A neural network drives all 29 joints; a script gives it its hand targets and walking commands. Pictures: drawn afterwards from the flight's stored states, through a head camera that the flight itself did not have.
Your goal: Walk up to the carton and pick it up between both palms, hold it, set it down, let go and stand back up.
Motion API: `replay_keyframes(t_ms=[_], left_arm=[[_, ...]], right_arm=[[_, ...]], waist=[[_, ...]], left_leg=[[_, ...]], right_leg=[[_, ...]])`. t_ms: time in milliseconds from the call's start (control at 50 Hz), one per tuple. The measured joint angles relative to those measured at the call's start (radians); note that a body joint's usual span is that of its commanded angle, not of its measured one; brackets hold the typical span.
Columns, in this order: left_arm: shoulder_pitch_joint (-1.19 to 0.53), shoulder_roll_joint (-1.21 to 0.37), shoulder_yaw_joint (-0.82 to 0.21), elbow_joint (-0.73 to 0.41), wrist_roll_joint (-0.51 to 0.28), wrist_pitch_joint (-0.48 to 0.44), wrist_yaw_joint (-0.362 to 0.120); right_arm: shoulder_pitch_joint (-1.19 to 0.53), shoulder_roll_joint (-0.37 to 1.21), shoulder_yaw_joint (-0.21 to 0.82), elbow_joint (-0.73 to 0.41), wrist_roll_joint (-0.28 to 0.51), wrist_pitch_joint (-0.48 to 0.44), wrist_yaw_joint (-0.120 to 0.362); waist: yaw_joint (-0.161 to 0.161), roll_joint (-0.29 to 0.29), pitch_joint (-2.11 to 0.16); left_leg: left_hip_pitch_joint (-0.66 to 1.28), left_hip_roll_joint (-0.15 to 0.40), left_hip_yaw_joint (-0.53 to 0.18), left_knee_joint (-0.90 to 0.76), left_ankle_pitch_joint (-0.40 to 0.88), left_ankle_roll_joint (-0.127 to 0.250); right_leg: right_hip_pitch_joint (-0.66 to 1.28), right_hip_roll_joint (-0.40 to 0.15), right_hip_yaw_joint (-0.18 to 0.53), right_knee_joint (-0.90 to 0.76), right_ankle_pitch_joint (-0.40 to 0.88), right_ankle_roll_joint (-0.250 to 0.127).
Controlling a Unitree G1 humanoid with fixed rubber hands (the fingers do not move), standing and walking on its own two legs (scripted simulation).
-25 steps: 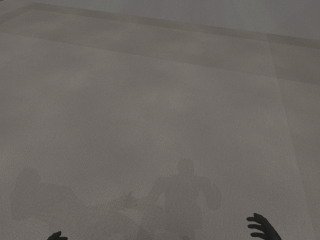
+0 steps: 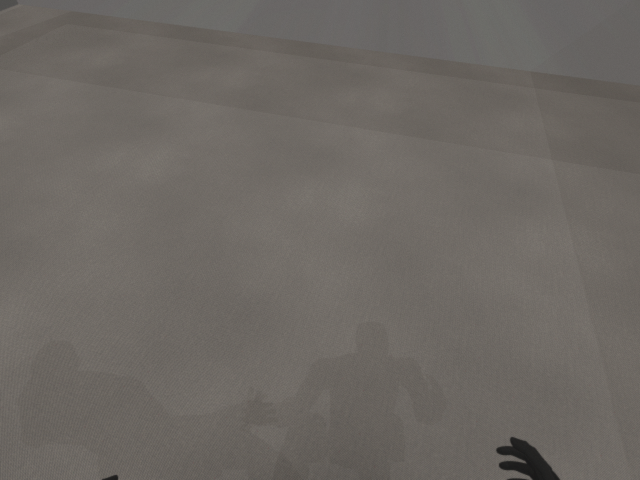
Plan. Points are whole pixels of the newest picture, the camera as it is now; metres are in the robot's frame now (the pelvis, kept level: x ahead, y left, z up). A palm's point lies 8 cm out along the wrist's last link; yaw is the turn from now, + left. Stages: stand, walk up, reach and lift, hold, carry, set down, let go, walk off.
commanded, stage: walk up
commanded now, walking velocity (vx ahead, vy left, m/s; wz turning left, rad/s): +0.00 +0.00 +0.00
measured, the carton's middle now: out of the picture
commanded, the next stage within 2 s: none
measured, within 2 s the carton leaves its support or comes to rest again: neither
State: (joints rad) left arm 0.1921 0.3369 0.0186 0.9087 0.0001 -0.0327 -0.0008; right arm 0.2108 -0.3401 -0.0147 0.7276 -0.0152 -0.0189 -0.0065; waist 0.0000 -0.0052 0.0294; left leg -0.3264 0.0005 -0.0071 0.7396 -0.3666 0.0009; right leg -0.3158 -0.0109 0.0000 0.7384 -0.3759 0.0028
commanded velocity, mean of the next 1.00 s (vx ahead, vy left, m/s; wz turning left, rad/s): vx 0.00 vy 0.00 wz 0.00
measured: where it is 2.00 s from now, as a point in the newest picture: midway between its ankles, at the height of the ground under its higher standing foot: outside the picture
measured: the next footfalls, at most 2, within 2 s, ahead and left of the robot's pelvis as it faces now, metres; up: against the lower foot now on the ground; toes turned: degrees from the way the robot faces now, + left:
left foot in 0.72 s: -0.03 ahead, +0.01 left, +0.00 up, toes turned -6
right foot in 0.96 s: -0.23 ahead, -0.26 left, +0.00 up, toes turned +0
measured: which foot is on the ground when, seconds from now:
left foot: down 0.00-0.38, up 0.40-0.70, down 0.72-0.98, up 1.00-1.00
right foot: down 0.00-0.74, up 0.76-0.94, down 0.96-1.00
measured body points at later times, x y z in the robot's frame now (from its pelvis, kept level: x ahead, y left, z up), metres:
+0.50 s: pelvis -0.07 -0.07 +0.00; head -0.06 -0.12 +0.44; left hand +0.03 +0.24 -0.09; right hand +0.07 -0.39 -0.12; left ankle -0.04 +0.11 -0.66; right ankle -0.03 -0.12 -0.71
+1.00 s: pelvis -0.22 -0.18 -0.03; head -0.19 -0.21 +0.42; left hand -0.08 +0.13 -0.11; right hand -0.08 -0.51 -0.13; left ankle -0.07 +0.01 -0.71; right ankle -0.27 -0.26 -0.72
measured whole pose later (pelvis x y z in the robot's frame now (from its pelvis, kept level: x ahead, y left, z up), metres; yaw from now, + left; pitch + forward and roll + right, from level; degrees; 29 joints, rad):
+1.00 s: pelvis -0.22 -0.18 -0.03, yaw -4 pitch -7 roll +4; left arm 0.16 0.39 0.06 0.77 0.00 0.08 -0.02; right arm 0.08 -0.42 -0.05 0.79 -0.02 0.05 -0.05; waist 0.01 -0.01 0.21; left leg -0.45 0.01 -0.09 0.78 -0.26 -0.03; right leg -0.20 0.03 0.06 0.92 -0.64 -0.05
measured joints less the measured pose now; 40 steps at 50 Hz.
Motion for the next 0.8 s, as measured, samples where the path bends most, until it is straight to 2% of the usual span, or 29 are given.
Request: replay_keyframes(t_ms=[140, 200, 260, 320, 360, 380, 420, 460, 500, 600, 640, 680, 700, 720, 740, 760, 800], left_arm=[[0.000, 0.002, 0.000, -0.001, 0.000, 0.021, -0.002], [-0.001, 0.011, 0.007, -0.036, 0.000, 0.066, -0.003], [-0.001, 0.023, 0.020, -0.054, 0.000, 0.084, -0.009], [0.000, 0.036, 0.032, -0.060, 0.000, 0.095, -0.015], [0.000, 0.045, 0.035, -0.062, 0.000, 0.095, -0.015], [0.000, 0.044, 0.036, -0.062, 0.000, 0.092, -0.015], [0.001, 0.033, 0.036, -0.062, 0.000, 0.092, -0.015], [0.001, 0.027, 0.036, -0.062, 0.000, 0.092, -0.015], [0.001, 0.023, 0.036, -0.064, 0.000, 0.090, -0.015], [0.001, 0.019, 0.036, -0.097, 0.000, 0.086, -0.010], [-0.001, 0.018, 0.035, -0.117, 0.000, 0.091, -0.008], [-0.008, 0.023, 0.037, -0.144, 0.000, 0.104, -0.006], [-0.015, 0.029, 0.037, -0.158, 0.000, 0.109, -0.005], [-0.021, 0.034, 0.037, -0.175, 0.000, 0.112, -0.005], [-0.030, 0.044, 0.038, -0.186, 0.000, 0.112, -0.005], [-0.040, 0.050, 0.040, -0.189, 0.000, 0.112, -0.005], [-0.041, 0.047, 0.040, -0.188, 0.000, 0.118, -0.006]], right_arm=[[0.000, -0.003, 0.002, 0.002, 0.000, 0.000, 0.002], [0.000, -0.018, 0.002, 0.002, 0.000, 0.001, -0.004], [0.000, -0.043, 0.000, 0.002, 0.000, 0.005, -0.013], [-0.003, -0.063, -0.004, 0.002, 0.000, 0.014, -0.020], [-0.009, -0.076, -0.005, 0.002, 0.000, 0.023, -0.021], [-0.015, -0.083, -0.009, 0.003, 0.000, 0.033, -0.021], [-0.030, -0.084, -0.017, 0.003, 0.000, 0.052, -0.029], [-0.031, -0.080, -0.018, 0.003, 0.000, 0.064, -0.035], [-0.031, -0.079, -0.018, 0.004, 0.000, 0.072, -0.034], [-0.030, -0.078, -0.018, 0.033, 0.000, 0.078, -0.030], [-0.026, -0.077, -0.018, 0.048, 0.000, 0.080, -0.032], [-0.009, -0.071, -0.021, 0.050, 0.000, 0.080, -0.035], [0.006, -0.070, -0.022, 0.050, 0.000, 0.080, -0.037], [0.020, -0.071, -0.026, 0.051, 0.000, 0.080, -0.041], [0.026, -0.065, -0.031, 0.057, 0.000, 0.080, -0.045], [0.026, -0.058, -0.034, 0.060, 0.000, 0.081, -0.047], [0.026, -0.055, -0.035, 0.060, 0.000, 0.081, -0.050]], waist=[[0.000, -0.001, 0.005], [-0.001, -0.001, 0.027], [0.000, -0.001, 0.047], [0.000, -0.002, 0.053], [0.001, -0.003, 0.064], [0.002, 0.006, 0.073], [0.002, 0.025, 0.095], [0.002, 0.025, 0.100], [0.002, 0.028, 0.100], [0.001, 0.041, 0.100], [0.001, 0.042, 0.100], [-0.001, 0.029, 0.100], [-0.002, 0.017, 0.100], [-0.002, 0.006, 0.101], [-0.001, -0.020, 0.110], [-0.001, -0.046, 0.132], [-0.005, -0.072, 0.145]], left_leg=[[0.000, 0.000, 0.000, -0.005, 0.010, 0.003], [0.000, 0.000, -0.004, -0.005, 0.022, 0.007], [-0.001, 0.000, -0.004, -0.006, 0.034, 0.001], [-0.017, 0.000, -0.004, 0.000, 0.046, -0.022], [-0.026, -0.001, -0.006, 0.016, 0.050, -0.038], [-0.036, 0.003, -0.016, 0.036, 0.049, -0.036], [-0.055, -0.012, -0.061, 0.130, -0.052, -0.013], [-0.072, -0.045, -0.091, 0.238, -0.108, 0.002], [-0.074, -0.060, -0.105, 0.303, -0.111, 0.008], [-0.075, -0.061, -0.127, 0.311, -0.109, 0.008], [-0.066, -0.061, -0.121, 0.247, -0.110, 0.008], [-0.023, -0.062, -0.084, 0.072, -0.107, 0.008], [0.012, -0.062, -0.049, -0.055, -0.072, 0.016], [0.047, -0.061, -0.018, -0.178, 0.019, 0.028], [0.052, -0.064, -0.004, -0.218, 0.164, 0.033], [0.052, -0.068, 0.008, -0.197, 0.198, 0.025], [0.052, -0.066, 0.019, -0.153, 0.167, 0.022]], right_leg=[[-0.004, 0.000, 0.000, 0.003, 0.012, 0.000], [-0.046, 0.014, -0.001, 0.150, -0.086, 0.000], [-0.065, 0.023, 0.000, 0.250, -0.111, -0.006], [-0.054, 0.022, 0.000, 0.240, -0.113, -0.020], [-0.007, 0.022, 0.001, 0.143, -0.070, -0.033], [0.004, 0.030, -0.003, 0.122, -0.090, -0.054], [0.005, 0.049, -0.010, 0.125, -0.077, -0.087], [0.006, 0.049, -0.010, 0.107, -0.048, -0.102], [0.008, 0.053, -0.010, 0.068, -0.013, -0.104], [-0.002, 0.092, -0.011, -0.082, 0.108, -0.078], [-0.005, 0.112, -0.012, -0.150, 0.164, -0.044], [-0.021, 0.129, -0.013, -0.192, 0.225, 0.018], [-0.037, 0.136, -0.014, -0.189, 0.243, 0.025], [-0.058, 0.145, -0.014, -0.169, 0.243, 0.025], [-0.074, 0.142, -0.011, -0.132, 0.206, 0.025], [-0.082, 0.135, -0.012, -0.053, 0.124, 0.025], [-0.103, 0.135, 0.001, 0.181, -0.020, 0.012]])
